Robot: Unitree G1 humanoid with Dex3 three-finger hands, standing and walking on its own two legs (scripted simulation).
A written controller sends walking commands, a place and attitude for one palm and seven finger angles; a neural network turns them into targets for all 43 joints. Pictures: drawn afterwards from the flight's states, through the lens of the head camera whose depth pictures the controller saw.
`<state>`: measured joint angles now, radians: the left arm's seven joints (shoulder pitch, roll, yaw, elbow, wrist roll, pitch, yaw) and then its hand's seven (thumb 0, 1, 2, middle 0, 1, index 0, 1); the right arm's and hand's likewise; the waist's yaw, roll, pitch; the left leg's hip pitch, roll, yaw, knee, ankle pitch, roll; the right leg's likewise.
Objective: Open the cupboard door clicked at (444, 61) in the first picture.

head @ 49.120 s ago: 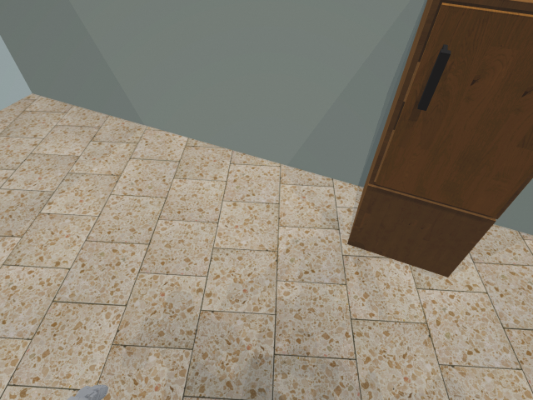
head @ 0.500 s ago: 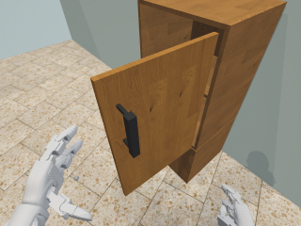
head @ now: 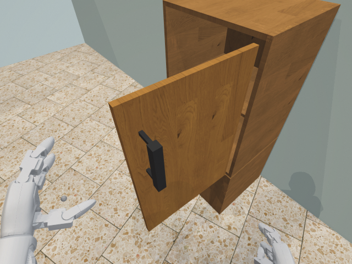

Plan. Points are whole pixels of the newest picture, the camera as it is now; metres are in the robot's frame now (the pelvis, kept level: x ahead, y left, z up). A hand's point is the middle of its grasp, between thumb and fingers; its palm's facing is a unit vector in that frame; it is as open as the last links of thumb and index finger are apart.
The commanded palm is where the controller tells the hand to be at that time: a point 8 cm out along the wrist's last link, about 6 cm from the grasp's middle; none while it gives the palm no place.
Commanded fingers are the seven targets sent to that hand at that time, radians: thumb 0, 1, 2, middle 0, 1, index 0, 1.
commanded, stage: draw the hand back to the body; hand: left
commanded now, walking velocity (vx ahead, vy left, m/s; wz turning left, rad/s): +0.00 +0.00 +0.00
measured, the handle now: (152, 161) +0.31 +0.10 +0.09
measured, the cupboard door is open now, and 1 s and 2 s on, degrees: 87 87 87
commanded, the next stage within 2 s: step back with the hand held close in 0.70 s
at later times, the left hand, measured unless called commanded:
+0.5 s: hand (51, 180) +0.21 +0.25 +0.16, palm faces +0.44 -0.81 -0.39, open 7.7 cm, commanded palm +0.16 +0.29 +0.17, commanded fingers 0.00 0.90 0.90 -0.20 -0.30 -0.20 -0.30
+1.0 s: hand (43, 186) +0.19 +0.25 +0.17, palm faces +0.40 -0.79 -0.46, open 7.4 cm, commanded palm +0.13 +0.29 +0.18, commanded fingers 0.00 0.90 0.90 -0.20 -0.30 -0.20 -0.30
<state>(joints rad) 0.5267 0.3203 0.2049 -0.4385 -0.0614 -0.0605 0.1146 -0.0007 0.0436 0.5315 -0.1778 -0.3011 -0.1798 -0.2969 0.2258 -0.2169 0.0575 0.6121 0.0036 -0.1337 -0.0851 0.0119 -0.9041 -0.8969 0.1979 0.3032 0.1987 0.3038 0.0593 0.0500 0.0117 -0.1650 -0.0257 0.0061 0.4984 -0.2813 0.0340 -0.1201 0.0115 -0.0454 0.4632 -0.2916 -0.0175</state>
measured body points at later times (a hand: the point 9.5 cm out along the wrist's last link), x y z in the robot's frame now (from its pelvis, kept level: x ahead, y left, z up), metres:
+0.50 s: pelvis +0.01 -0.01 +0.01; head +0.00 -0.03 +0.45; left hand +0.18 +0.29 +0.18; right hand +0.20 -0.23 -0.08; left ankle +0.00 +0.09 -0.74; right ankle -0.02 -0.11 -0.74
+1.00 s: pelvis -0.01 -0.01 +0.01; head -0.01 -0.03 +0.45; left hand +0.16 +0.29 +0.19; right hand +0.17 -0.24 -0.08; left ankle +0.00 +0.09 -0.74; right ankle -0.02 -0.11 -0.74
